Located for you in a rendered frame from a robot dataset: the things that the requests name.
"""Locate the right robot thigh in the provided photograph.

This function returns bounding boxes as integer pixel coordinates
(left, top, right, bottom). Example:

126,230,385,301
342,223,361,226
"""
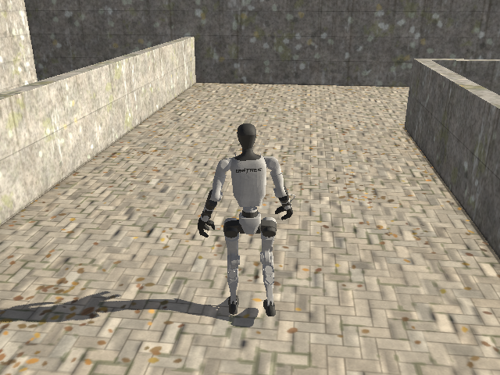
260,217,277,265

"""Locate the left robot forearm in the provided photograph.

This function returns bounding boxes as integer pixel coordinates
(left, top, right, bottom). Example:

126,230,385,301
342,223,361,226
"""
200,190,217,222

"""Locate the right robot forearm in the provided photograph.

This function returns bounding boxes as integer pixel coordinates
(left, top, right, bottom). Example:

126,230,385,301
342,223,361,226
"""
279,186,291,210

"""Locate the robot right foot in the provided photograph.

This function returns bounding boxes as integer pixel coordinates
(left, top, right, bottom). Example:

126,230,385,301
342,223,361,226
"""
263,299,276,316

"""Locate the robot right hand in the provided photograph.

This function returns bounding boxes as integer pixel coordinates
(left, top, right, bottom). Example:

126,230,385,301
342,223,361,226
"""
275,206,293,220

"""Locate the robot left hand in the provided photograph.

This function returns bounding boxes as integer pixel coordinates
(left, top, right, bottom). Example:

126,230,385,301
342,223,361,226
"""
198,218,215,238

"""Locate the robot right upper arm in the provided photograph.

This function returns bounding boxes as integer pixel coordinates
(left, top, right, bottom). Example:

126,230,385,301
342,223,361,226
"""
264,156,287,198

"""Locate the robot left upper arm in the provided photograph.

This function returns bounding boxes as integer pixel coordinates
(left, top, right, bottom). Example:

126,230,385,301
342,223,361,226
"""
210,158,232,202

